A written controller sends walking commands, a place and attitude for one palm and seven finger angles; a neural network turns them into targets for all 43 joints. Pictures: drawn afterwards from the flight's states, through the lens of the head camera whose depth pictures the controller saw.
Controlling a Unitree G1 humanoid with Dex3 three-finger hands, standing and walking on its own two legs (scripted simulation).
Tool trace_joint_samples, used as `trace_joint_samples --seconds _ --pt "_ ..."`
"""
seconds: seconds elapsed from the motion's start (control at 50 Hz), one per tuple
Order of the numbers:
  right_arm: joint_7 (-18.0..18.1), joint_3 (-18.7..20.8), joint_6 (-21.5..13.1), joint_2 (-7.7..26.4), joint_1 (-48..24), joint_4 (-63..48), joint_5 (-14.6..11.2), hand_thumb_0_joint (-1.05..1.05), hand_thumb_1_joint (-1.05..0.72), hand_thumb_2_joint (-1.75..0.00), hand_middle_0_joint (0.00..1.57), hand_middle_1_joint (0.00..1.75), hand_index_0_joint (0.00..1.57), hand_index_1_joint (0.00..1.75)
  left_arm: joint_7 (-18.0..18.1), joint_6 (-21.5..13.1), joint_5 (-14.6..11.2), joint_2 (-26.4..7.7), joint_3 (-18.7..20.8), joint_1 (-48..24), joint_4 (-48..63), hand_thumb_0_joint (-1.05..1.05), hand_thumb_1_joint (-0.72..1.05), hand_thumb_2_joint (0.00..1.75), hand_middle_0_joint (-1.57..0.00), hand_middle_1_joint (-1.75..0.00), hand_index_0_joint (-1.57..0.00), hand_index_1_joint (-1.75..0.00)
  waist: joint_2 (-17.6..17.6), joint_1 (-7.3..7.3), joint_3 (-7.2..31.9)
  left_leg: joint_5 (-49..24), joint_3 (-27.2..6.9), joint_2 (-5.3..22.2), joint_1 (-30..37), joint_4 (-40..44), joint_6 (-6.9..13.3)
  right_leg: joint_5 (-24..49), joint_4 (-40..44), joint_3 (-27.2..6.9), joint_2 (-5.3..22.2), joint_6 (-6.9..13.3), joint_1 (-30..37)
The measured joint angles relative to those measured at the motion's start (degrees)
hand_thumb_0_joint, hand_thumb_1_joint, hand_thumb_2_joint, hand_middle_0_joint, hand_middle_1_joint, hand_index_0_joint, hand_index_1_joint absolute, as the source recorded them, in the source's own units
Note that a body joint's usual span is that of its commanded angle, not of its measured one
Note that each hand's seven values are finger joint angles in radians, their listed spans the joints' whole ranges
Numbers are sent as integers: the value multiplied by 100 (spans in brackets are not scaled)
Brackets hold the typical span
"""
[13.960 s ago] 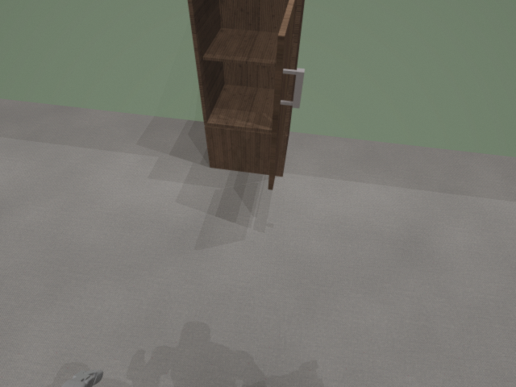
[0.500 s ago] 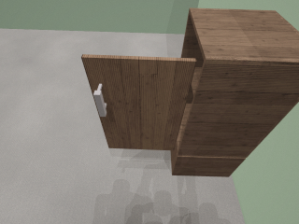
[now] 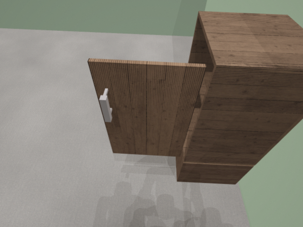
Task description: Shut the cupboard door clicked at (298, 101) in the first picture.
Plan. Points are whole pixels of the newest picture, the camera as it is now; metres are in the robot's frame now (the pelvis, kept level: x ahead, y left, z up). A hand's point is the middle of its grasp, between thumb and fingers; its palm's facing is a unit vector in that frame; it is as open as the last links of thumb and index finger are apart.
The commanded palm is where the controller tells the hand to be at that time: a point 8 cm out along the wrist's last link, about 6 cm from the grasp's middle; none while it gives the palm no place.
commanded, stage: look again from close up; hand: left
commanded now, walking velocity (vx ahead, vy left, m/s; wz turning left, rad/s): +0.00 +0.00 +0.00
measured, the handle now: (107, 105) +0.52 +0.21 -0.03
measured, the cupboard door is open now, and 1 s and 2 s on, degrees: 89 89 89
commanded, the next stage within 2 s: shuffle to correct the standing spot in 0.48 s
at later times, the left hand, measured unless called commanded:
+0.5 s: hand out of the picture +0.00 +0.23 -0.18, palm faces -0.03 -0.97 -0.24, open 7.4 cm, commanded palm none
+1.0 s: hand out of the picture -0.01 +0.19 -0.20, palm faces -0.02 -0.99 -0.16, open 7.4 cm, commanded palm none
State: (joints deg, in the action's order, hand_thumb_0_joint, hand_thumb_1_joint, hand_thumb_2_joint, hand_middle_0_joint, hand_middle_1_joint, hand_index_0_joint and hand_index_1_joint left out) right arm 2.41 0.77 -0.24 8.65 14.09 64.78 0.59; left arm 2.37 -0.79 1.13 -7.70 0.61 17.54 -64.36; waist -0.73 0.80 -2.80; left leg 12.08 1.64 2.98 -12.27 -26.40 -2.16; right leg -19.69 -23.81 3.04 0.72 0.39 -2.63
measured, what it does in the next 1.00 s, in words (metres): stands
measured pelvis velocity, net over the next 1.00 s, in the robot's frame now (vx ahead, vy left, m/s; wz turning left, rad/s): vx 0.04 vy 0.02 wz -0.04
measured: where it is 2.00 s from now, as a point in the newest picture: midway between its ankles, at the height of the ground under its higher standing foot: outside the picture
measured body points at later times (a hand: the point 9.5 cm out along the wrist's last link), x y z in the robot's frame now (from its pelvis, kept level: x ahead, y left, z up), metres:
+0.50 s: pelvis -0.02 +0.03 -0.01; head -0.01 +0.03 +0.44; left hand +0.01 +0.28 -0.16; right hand +0.00 -0.20 -0.16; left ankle +0.02 +0.15 -0.74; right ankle -0.07 -0.11 -0.74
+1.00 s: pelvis +0.04 +0.02 -0.02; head +0.06 +0.03 +0.43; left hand +0.00 +0.25 -0.18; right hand +0.04 -0.21 -0.17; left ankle +0.02 +0.15 -0.74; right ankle -0.07 -0.10 -0.73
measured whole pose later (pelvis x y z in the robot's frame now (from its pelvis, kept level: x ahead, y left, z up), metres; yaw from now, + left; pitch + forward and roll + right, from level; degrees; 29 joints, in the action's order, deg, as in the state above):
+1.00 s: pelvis +0.04 +0.02 -0.02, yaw -3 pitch +0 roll +1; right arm 1.1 0.1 -2.5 8.6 15.5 62.7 1.4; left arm 0.6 -1.0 1.5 -9.9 0.8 21.7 -64.2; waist -2.8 0.4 -2.1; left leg 23.1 4.2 2.1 -15.8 -38.7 -0.2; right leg -29.1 -43.3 1.6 2.8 0.4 -10.9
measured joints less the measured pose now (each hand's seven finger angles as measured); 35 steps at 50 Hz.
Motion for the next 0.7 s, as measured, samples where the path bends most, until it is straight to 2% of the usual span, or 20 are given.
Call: trace_joint_samples --seconds 0.04,0.1,0.2,0.44,0.7 --pt "-67 4 18 100 -17 -205 7 1 -92 -90 20 29 20 30 50 -116 41 43 -35 80 112 0 91 89 -20 -30 -20 -30 132 -34 0 184 -38 75 -268 -391 121 8 -96 -28 -83 -13 -153" --pt "-107 -2 -72 158 18 -462 28 1 -92 -90 20 29 20 30 42 -152 39 17 -69 118 225 0 91 89 -20 -30 -20 -30 155 -125 -12 349 -15 36 -369 -597 25 -190 -506 -71 -24 -50 -357" --pt "-89 -46 -48 162 57 -558 26 1 -92 -90 20 29 20 30 33 -37 22 -102 -67 11 408 0 91 89 -20 -30 -21 -30 162 -112 49 448 44 -72 -393 -834 162 -344 -800 -120 100 -145 -408" --pt "-191 -123 8 150 94 -522 49 1 -92 -90 20 29 20 30 -70 71 20 -418 -94 -126 561 0 91 89 -20 -30 -20 -30 5 -85 155 135 186 -229 -389 -394 273 -147 -651 -236 261 -222 -575" --pt "-193 -140 -16 127 84 -234 38 0 -91 -90 20 29 20 30 -114 59 29 -391 -115 60 255 0 91 89 -20 -30 -20 -30 -86 -39 100 180 216 -202 -311 -345 243 -177 -588 -264 238 -201 -507"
